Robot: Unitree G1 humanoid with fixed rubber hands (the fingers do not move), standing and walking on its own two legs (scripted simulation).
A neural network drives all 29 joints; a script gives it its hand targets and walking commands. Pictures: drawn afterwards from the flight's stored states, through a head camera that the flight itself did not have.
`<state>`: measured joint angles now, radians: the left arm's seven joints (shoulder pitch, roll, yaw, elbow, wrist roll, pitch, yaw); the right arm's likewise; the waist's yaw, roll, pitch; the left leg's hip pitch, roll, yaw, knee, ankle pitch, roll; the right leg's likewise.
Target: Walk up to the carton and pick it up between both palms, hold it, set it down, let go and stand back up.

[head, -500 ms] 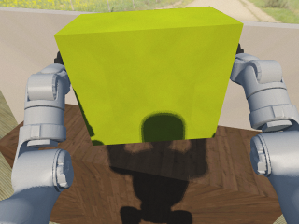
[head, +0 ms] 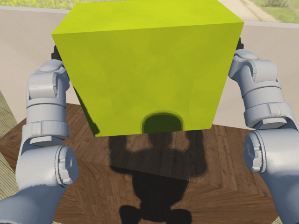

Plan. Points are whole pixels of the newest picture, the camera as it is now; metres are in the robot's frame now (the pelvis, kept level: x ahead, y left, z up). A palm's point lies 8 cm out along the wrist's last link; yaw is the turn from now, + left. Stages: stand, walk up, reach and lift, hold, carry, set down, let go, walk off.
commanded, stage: set down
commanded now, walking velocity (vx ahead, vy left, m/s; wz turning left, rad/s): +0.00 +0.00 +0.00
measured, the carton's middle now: (148, 71) +0.38 -0.03 +0.29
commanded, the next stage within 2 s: none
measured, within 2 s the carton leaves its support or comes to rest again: neither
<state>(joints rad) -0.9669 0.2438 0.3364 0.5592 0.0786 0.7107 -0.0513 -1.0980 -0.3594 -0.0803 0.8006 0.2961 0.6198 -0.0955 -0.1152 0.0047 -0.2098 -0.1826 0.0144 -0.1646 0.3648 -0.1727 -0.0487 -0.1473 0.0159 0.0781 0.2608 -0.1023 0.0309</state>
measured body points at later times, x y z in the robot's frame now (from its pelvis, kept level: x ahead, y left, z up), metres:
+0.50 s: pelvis +0.02 +0.01 +0.00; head -0.03 +0.03 +0.45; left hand +0.42 +0.15 +0.22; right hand +0.37 -0.26 +0.23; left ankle +0.02 +0.15 -0.75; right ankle +0.03 -0.14 -0.75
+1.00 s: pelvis +0.01 +0.01 +0.00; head -0.04 +0.02 +0.45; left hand +0.43 +0.14 +0.21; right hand +0.36 -0.27 +0.21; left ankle +0.02 +0.15 -0.75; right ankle +0.03 -0.14 -0.75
